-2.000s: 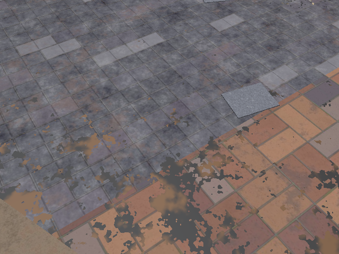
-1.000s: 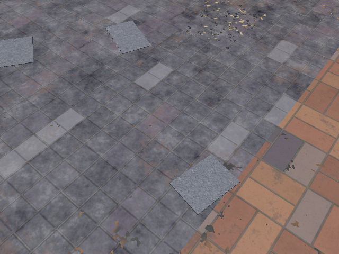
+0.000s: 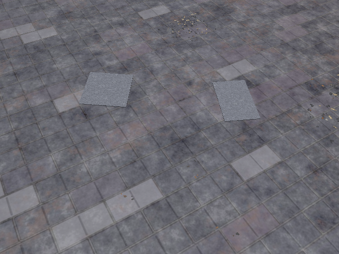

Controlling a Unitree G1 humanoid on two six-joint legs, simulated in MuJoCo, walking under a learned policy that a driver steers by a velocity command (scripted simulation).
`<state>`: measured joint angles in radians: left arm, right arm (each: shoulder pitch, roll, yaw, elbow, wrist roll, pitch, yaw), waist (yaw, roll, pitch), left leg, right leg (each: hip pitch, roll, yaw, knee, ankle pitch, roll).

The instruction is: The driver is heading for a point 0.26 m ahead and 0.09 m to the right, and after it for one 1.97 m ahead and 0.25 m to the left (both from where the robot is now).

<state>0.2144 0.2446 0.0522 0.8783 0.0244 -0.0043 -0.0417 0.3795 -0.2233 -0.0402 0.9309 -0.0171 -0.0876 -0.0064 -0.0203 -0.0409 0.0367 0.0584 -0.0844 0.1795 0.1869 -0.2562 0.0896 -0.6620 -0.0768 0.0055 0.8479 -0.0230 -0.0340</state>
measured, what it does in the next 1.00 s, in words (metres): walks ahead, turning left: right foot, then left foot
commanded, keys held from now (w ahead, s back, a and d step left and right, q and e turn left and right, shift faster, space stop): w+e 0.06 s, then e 0.04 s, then q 0.80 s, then no key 0.10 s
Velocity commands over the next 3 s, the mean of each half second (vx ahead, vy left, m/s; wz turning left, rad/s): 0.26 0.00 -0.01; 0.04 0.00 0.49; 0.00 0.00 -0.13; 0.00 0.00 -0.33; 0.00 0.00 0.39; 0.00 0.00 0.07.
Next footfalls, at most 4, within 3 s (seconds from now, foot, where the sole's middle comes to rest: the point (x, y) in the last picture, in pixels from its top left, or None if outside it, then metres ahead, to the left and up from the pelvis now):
0.18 right None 0.25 -0.10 -0.78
0.70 left None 0.25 0.09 -0.78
1.18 right None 0.29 -0.10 -0.78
1.48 left None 0.19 0.08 -0.78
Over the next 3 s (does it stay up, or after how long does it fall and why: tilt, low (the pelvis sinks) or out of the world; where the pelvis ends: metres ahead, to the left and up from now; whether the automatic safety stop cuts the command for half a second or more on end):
stays up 0.16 -0.03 0.00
